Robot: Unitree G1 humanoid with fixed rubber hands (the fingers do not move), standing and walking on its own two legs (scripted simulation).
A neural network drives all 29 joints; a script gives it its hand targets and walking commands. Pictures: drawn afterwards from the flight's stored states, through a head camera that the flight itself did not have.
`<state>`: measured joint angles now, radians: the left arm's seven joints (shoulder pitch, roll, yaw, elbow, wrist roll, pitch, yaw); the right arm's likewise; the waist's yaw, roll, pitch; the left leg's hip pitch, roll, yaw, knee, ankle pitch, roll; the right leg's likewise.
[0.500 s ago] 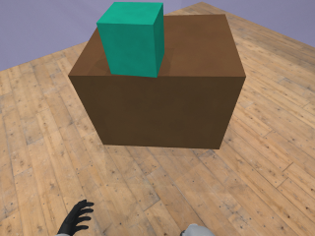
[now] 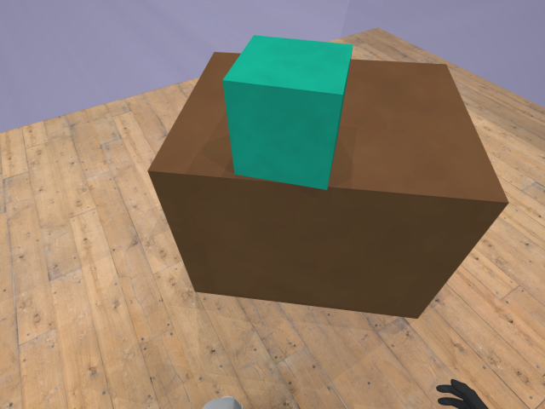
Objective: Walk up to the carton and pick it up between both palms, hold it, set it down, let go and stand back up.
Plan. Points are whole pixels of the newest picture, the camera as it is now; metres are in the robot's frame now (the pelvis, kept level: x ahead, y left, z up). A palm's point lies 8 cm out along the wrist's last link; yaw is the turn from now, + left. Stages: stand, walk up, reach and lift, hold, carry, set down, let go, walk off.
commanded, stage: walk up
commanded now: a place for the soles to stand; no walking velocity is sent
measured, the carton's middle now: (290, 113) +0.74 +0.03 +0.03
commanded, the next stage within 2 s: none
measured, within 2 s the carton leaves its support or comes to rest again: neither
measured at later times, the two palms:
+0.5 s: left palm (111, 314) +0.26 +0.31 -0.05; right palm (444, 378) +0.22 -0.24 -0.11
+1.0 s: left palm (111, 263) +0.38 +0.37 -0.09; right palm (393, 286) +0.35 -0.17 -0.07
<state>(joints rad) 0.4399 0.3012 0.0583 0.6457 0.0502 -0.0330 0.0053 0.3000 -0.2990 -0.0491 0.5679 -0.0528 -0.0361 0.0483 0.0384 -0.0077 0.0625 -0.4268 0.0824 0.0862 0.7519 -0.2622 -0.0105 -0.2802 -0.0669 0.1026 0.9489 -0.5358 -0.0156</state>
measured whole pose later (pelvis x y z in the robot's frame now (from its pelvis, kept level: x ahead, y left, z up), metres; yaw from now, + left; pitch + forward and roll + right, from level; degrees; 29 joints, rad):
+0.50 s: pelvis +0.17 +0.04 +0.02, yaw -2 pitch -4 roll +0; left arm 0.36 0.24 0.04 0.60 0.05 -0.04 0.04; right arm 0.39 -0.34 -0.05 0.65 -0.06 0.05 0.04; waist 0.00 0.09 0.09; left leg -0.48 0.05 0.03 1.19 -0.43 -0.02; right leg -0.31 -0.02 -0.05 0.66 -0.29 -0.03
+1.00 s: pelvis +0.25 +0.11 +0.01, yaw -3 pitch -2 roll -1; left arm 0.27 0.30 0.03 0.61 0.03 0.03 0.00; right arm 0.27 -0.30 -0.03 0.58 -0.02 0.03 -0.01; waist -0.02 -0.01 0.10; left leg -0.41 0.08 0.05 0.73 -0.27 -0.02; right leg -0.30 -0.01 -0.03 0.72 -0.34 0.00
